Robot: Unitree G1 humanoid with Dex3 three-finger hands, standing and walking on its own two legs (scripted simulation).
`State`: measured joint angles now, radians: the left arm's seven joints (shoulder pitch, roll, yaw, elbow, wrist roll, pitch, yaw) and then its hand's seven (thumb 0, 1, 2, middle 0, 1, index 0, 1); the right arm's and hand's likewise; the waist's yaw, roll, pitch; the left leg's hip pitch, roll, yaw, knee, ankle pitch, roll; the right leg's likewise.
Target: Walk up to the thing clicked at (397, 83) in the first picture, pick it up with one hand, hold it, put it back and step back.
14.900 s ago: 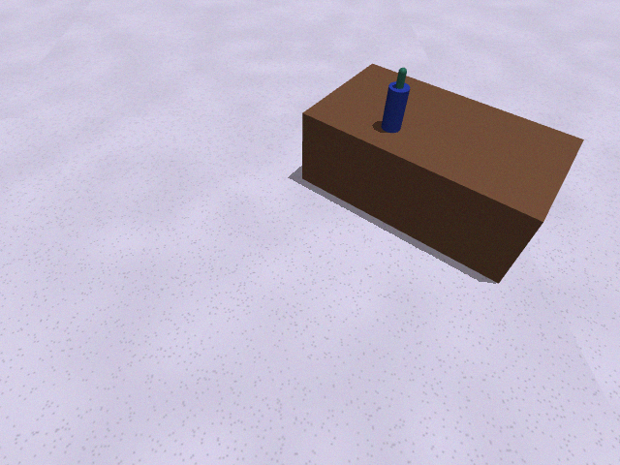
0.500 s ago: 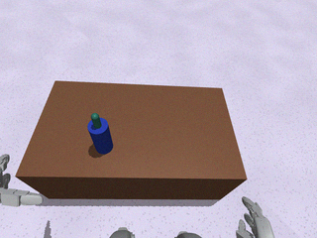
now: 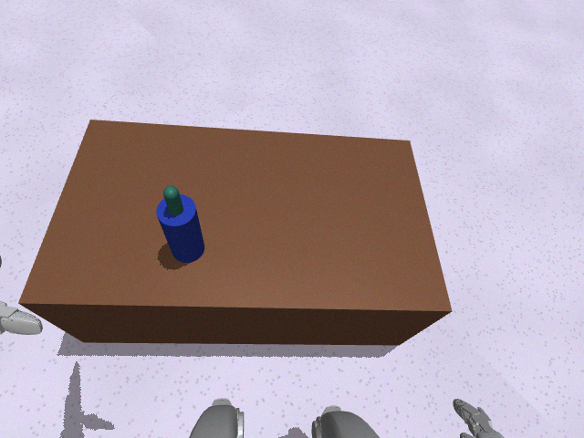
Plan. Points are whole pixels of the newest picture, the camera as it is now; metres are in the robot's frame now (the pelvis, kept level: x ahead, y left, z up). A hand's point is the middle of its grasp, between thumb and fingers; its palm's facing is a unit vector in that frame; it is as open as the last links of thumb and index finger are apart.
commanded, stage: go down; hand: left
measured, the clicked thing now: (180, 222) +0.55 +0.20 -0.23
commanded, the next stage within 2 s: none
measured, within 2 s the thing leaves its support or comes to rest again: neither
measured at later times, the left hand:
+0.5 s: hand (6, 235) +0.39 +0.38 +0.00, palm faces +0.19 -0.98 -0.10, open 17.3 cm
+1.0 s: hand out of the picture +0.41 +0.39 +0.01, palm faces +0.20 -0.98 -0.07, open 17.4 cm
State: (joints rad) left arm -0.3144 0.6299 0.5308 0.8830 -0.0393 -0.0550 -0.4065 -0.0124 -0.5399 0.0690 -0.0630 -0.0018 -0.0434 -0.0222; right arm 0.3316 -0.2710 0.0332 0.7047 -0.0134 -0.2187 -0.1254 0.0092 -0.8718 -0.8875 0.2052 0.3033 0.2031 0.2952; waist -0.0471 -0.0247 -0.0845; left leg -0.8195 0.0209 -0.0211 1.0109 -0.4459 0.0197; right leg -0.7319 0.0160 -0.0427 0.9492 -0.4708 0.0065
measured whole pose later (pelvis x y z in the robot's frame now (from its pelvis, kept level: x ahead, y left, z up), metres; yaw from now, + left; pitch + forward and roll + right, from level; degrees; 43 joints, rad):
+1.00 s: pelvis +0.00 +0.00 -0.02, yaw -1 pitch +23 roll -5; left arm -0.69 0.90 0.67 1.24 -0.07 -0.26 -0.55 -0.01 -0.52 0.07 -0.06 -0.01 -0.04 -0.03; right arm 0.30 -0.31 0.09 0.68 -0.05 -0.17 -0.10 0.00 -0.88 -0.89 0.20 0.30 0.20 0.30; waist -0.12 -0.03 -0.08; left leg -1.07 0.04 -0.05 1.14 -0.48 0.02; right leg -0.96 0.03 -0.07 1.05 -0.49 0.01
